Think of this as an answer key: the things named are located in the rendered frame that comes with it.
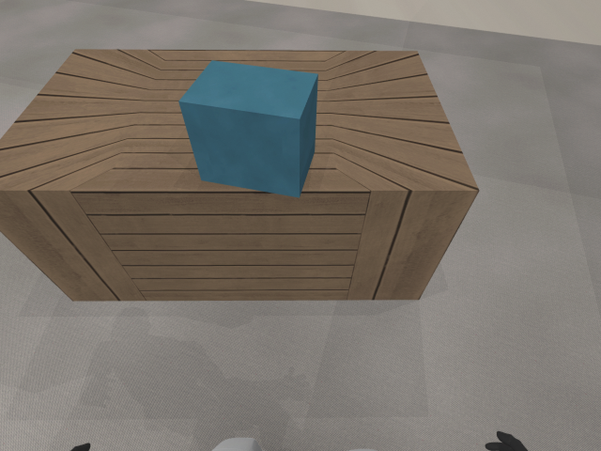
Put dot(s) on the right robot hand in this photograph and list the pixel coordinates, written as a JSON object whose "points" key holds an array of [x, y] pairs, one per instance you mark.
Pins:
{"points": [[508, 443]]}

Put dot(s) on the pedestal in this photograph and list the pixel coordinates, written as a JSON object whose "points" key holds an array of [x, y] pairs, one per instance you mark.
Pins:
{"points": [[100, 189]]}

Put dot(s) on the carton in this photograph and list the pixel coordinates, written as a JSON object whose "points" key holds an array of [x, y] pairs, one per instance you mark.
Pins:
{"points": [[252, 127]]}

